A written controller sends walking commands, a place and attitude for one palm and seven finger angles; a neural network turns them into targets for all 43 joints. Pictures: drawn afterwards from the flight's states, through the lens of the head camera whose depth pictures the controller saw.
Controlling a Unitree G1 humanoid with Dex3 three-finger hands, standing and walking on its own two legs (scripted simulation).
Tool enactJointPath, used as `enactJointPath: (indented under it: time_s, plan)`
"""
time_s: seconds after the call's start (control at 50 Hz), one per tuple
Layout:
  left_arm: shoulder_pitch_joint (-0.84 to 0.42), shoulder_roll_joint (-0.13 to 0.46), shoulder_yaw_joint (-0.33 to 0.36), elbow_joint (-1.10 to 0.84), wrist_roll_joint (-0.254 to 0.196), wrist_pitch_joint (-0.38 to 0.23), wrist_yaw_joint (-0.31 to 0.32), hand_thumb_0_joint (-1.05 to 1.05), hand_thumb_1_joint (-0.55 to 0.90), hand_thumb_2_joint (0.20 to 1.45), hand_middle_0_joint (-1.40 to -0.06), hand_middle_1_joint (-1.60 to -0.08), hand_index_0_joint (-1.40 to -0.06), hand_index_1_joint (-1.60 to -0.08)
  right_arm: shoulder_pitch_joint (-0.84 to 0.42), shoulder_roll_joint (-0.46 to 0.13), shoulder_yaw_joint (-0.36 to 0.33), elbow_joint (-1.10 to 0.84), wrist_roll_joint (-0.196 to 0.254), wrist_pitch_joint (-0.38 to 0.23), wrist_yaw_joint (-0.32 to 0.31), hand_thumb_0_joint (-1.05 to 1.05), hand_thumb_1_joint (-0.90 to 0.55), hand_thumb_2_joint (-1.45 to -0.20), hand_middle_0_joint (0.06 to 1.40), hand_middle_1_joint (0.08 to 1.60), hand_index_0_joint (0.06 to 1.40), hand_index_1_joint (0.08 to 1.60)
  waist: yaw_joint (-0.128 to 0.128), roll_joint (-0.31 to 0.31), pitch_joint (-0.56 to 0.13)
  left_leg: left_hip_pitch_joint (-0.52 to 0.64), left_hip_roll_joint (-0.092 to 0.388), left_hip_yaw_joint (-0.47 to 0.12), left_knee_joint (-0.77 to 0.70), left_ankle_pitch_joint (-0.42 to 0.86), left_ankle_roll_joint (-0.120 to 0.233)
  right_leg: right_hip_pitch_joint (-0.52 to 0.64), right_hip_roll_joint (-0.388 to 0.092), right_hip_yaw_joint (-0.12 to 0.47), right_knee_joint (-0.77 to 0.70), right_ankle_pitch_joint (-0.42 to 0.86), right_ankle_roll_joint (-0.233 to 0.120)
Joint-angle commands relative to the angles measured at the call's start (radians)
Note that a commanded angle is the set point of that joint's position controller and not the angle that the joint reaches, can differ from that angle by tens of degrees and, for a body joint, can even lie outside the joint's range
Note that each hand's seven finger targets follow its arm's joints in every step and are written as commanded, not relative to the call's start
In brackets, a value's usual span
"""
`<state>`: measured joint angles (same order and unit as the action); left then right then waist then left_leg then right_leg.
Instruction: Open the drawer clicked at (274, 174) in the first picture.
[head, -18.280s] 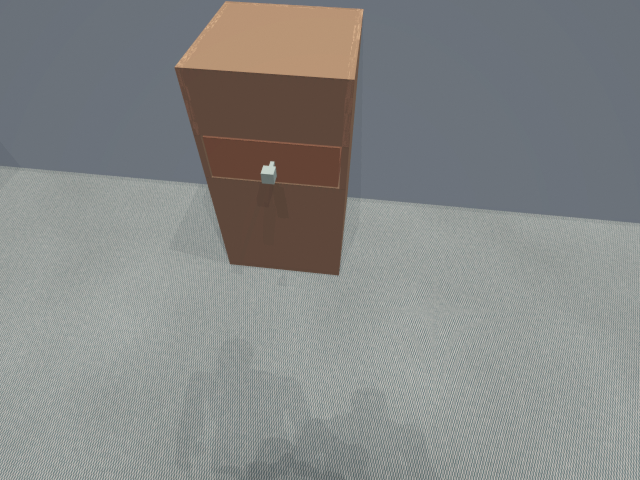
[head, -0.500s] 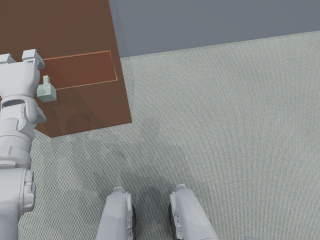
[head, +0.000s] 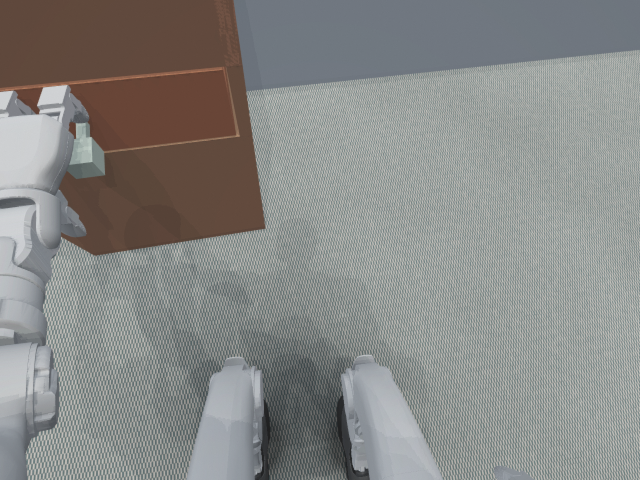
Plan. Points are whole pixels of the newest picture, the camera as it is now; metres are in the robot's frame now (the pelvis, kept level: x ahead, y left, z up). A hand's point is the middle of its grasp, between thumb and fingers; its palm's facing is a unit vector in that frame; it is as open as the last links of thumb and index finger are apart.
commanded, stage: lower the fingers behind the handle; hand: left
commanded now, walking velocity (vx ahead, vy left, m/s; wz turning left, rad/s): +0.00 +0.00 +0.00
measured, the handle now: (83, 146) +0.53 +0.30 -0.06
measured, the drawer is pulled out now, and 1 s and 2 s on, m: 0.00 0.00 0.00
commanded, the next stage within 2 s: lift the fingers back up to retry in 1.14 s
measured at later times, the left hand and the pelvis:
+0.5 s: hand (49, 174) +0.48 +0.33 -0.05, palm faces -0.03 -0.03 -1.00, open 13.7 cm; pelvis -0.01 +0.00 -0.02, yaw +0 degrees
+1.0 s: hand (51, 174) +0.48 +0.32 -0.05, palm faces -0.06 +0.02 -1.00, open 13.9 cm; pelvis -0.03 -0.01 -0.04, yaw +0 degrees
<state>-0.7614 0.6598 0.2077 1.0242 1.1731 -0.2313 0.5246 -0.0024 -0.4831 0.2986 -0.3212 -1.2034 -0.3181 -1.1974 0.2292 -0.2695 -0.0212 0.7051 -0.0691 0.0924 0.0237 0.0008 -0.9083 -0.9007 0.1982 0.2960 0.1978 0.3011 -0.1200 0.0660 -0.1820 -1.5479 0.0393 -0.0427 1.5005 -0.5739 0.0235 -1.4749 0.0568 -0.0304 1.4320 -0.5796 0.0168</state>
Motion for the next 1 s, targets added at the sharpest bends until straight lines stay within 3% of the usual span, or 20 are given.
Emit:
enactJointPath:
  time_s: [0.0,0.02,0.06,0.12,0.14,0.18,0.26,0.36,0.42,0.5,0.56,0.62,0.68,0.74,0.78,0.82,0.86,0.88,0.92,0.98]
  plan:
    - [-0.421,0.326,0.040,-0.159,-0.023,0.097,0.059,0.000,-0.500,0.300,-0.300,-1.200,-0.300,-1.200,0.214,-0.187,-0.062,-0.014,-0.002,-0.015,-0.008,0.000,-0.900,-0.900,0.200,0.300,0.200,0.300,-0.022,0.147,-0.688,0.641,-0.007,-0.036,-0.179,0.450,0.010,0.229,0.017,-0.046,-0.164,0.311,-0.047]
    - [-0.450,0.345,0.034,-0.166,-0.019,0.110,0.048,0.000,-0.500,0.300,-0.300,-1.200,-0.300,-1.200,0.221,-0.191,-0.062,-0.008,0.002,-0.017,-0.010,0.000,-0.900,-0.900,0.200,0.300,0.200,0.300,-0.025,0.160,-0.704,0.656,-0.005,-0.039,-0.182,0.441,0.008,0.223,0.016,-0.049,-0.165,0.304,-0.046]
    - [-0.452,0.324,0.001,-0.154,-0.031,0.131,0.011,0.000,-0.500,0.300,-0.300,-1.200,-0.300,-1.200,0.223,-0.188,-0.057,-0.005,0.007,-0.021,-0.013,0.000,-0.900,-0.900,0.200,0.300,0.200,0.300,-0.027,0.164,-0.705,0.652,-0.010,-0.035,-0.187,0.420,0.012,0.239,0.020,-0.047,-0.178,0.297,-0.048]
    - [-0.469,0.248,-0.075,-0.120,-0.041,0.131,-0.054,0.000,-0.500,0.300,-0.300,-1.200,-0.300,-1.200,0.226,-0.176,-0.053,0.003,0.011,-0.031,-0.025,0.000,-0.900,-0.900,0.200,0.300,0.200,0.300,-0.061,0.149,-0.620,0.629,-0.008,-0.038,-0.187,0.368,0.016,0.192,0.020,-0.050,-0.193,0.260,-0.048]
    - [-0.441,0.271,-0.059,-0.097,-0.046,0.126,-0.072,0.000,-0.500,0.300,-0.300,-1.200,-0.300,-1.200,0.228,-0.178,-0.047,0.006,0.008,-0.031,-0.027,0.000,-0.900,-0.900,0.200,0.300,0.200,0.300,-0.050,0.136,-0.588,0.606,-0.008,-0.038,-0.188,0.346,0.017,0.194,0.022,-0.053,-0.191,0.245,-0.052]
    - [-0.427,0.275,-0.067,-0.073,-0.041,0.110,-0.101,0.000,-0.500,0.300,-0.300,-1.200,-0.300,-1.200,0.224,-0.175,-0.039,0.000,0.009,-0.031,-0.035,0.000,-0.900,-0.900,0.200,0.300,0.200,0.300,-0.058,0.113,-0.541,0.557,-0.009,-0.033,-0.175,0.322,0.023,0.179,0.024,-0.048,-0.186,0.234,-0.054]
    - [-0.388,0.255,-0.076,-0.060,-0.036,0.050,-0.129,0.000,-0.500,0.300,-0.300,-1.200,-0.300,-1.200,0.212,-0.164,-0.031,-0.018,0.006,-0.033,-0.041,0.000,-0.900,-0.900,0.200,0.300,0.200,0.300,-0.049,0.129,-0.464,0.489,-0.010,-0.025,-0.151,0.296,0.025,0.132,0.024,-0.044,-0.168,0.212,-0.061]
    - [-0.342,0.229,-0.071,-0.073,-0.028,-0.005,-0.111,0.000,-0.500,0.300,-0.300,-1.200,-0.300,-1.200,0.202,-0.164,-0.038,-0.038,0.000,-0.028,-0.037,0.000,-0.900,-0.900,0.200,0.300,0.200,0.300,-0.037,0.132,-0.473,0.462,-0.010,-0.031,-0.120,0.285,0.020,0.074,0.026,-0.047,-0.125,0.188,-0.066]
    - [-0.389,0.294,-0.017,-0.116,-0.024,-0.022,-0.079,0.000,-0.500,0.300,-0.300,-1.200,-0.300,-1.200,0.206,-0.173,-0.039,-0.042,-0.003,-0.024,-0.033,0.000,-0.900,-0.900,0.200,0.300,0.200,0.300,-0.027,0.157,-0.523,0.456,-0.011,-0.039,-0.101,0.289,0.017,0.057,0.023,-0.049,-0.088,0.181,-0.067]
    - [-0.400,0.279,-0.031,-0.025,-0.011,0.030,-0.038,0.000,-0.500,0.300,-0.300,-1.200,-0.300,-1.200,0.212,-0.184,-0.039,-0.033,-0.005,-0.025,-0.022,0.000,-0.900,-0.900,0.200,0.300,0.200,0.300,-0.050,0.131,-0.504,0.410,-0.011,-0.045,-0.086,0.238,0.017,0.018,0.020,-0.055,-0.071,0.152,-0.061]
    - [-0.421,0.295,-0.033,-0.022,-0.007,0.081,-0.028,0.000,-0.500,0.300,-0.300,-1.200,-0.300,-1.200,0.224,-0.192,-0.039,-0.035,0.001,-0.023,-0.016,0.000,-0.900,-0.900,0.200,0.300,0.200,0.300,-0.045,0.144,-0.567,0.420,-0.016,-0.042,-0.082,0.236,0.014,0.034,0.019,-0.057,-0.063,0.155,-0.058]
    - [-0.439,0.294,-0.048,0.004,-0.014,0.133,-0.045,0.000,-0.500,0.300,-0.300,-1.200,-0.300,-1.200,0.224,-0.197,-0.034,-0.037,0.008,-0.022,-0.015,0.000,-0.900,-0.900,0.200,0.300,0.200,0.300,-0.054,0.141,-0.558,0.411,-0.017,-0.046,-0.090,0.200,0.014,0.024,0.018,-0.061,-0.066,0.134,-0.056]
    - [-0.436,0.291,-0.075,0.048,-0.021,0.173,-0.081,0.000,-0.500,0.300,-0.300,-1.200,-0.300,-1.200,0.216,-0.195,-0.022,-0.044,0.017,-0.028,-0.021,0.000,-0.900,-0.900,0.200,0.300,0.200,0.300,-0.066,0.086,-0.517,0.335,-0.021,-0.037,-0.087,0.119,0.023,0.040,0.019,-0.058,-0.075,0.093,-0.051]
    - [-0.441,0.303,-0.089,0.043,-0.025,0.181,-0.127,0.000,-0.500,0.300,-0.300,-1.200,-0.300,-1.200,0.212,-0.191,-0.011,-0.054,0.026,-0.034,-0.027,0.000,-0.900,-0.900,0.200,0.300,0.200,0.300,-0.059,0.097,-0.503,0.294,-0.026,-0.027,-0.086,0.074,0.027,0.058,0.017,-0.052,-0.076,0.067,-0.052]
    - [-0.447,0.331,-0.085,0.034,-0.027,0.176,-0.152,0.000,-0.500,0.300,-0.300,-1.200,-0.300,-1.200,0.209,-0.189,-0.005,-0.061,0.030,-0.040,-0.035,0.000,-0.900,-0.900,0.200,0.300,0.200,0.300,-0.067,0.058,-0.484,0.252,-0.026,-0.017,-0.076,0.049,0.035,0.078,0.020,-0.039,-0.086,0.053,-0.046]
    - [-0.445,0.351,-0.076,0.009,-0.028,0.155,-0.175,0.000,-0.500,0.300,-0.300,-1.200,-0.300,-1.200,0.207,-0.185,-0.001,-0.070,0.031,-0.042,-0.041,0.000,-0.900,-0.900,0.200,0.300,0.200,0.300,-0.057,0.077,-0.494,0.234,-0.029,-0.011,-0.070,0.042,0.035,0.090,0.018,-0.032,-0.081,0.044,-0.047]
    - [-0.436,0.337,-0.089,-0.011,-0.025,0.129,-0.193,0.000,-0.500,0.300,-0.300,-1.200,-0.300,-1.200,0.202,-0.179,0.000,-0.071,0.032,-0.048,-0.046,0.000,-0.900,-0.900,0.200,0.300,0.200,0.300,-0.055,0.096,-0.460,0.226,-0.028,-0.010,-0.067,0.025,0.034,0.063,0.019,-0.030,-0.080,0.031,-0.050]
    - [-0.413,0.333,-0.084,-0.012,-0.030,0.118,-0.198,0.000,-0.500,0.300,-0.300,-1.200,-0.300,-1.200,0.201,-0.175,-0.001,-0.074,0.032,-0.050,-0.047,0.000,-0.900,-0.900,0.200,0.300,0.200,0.300,-0.051,0.077,-0.459,0.219,-0.027,-0.008,-0.059,0.026,0.037,0.067,0.020,-0.028,-0.079,0.031,-0.049]
    - [-0.394,0.365,-0.053,-0.042,-0.030,0.085,-0.205,0.000,-0.500,0.300,-0.300,-1.200,-0.300,-1.200,0.201,-0.177,-0.002,-0.079,0.030,-0.049,-0.051,0.000,-0.900,-0.900,0.200,0.300,0.200,0.300,-0.034,0.087,-0.490,0.229,-0.026,-0.010,-0.052,0.052,0.035,0.068,0.020,-0.027,-0.063,0.043,-0.052]
    - [-0.362,0.330,-0.063,-0.055,-0.044,0.054,-0.204,0.000,-0.500,0.300,-0.300,-1.200,-0.300,-1.200,0.201,-0.172,-0.008,-0.078,0.030,-0.054,-0.052,0.000,-0.900,-0.900,0.200,0.300,0.200,0.300,-0.032,0.078,-0.470,0.216,-0.024,-0.009,-0.044,0.040,0.036,0.049,0.022,-0.026,-0.062,0.033,-0.053]
